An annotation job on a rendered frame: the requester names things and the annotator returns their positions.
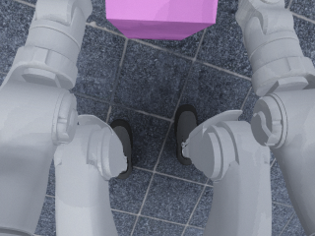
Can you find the robot right upper arm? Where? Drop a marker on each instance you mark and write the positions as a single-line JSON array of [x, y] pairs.
[[284, 121]]

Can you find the robot left foot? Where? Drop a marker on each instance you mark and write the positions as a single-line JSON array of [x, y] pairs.
[[124, 132]]

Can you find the robot right forearm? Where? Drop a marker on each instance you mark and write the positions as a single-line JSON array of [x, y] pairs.
[[273, 48]]

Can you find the robot right thigh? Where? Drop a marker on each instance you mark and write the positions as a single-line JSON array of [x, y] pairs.
[[242, 195]]

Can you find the carton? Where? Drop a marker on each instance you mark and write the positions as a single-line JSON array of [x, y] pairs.
[[161, 19]]

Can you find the robot left forearm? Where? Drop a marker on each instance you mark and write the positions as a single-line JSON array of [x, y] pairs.
[[54, 42]]

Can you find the robot left upper arm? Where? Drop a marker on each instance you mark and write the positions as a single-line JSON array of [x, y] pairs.
[[34, 120]]

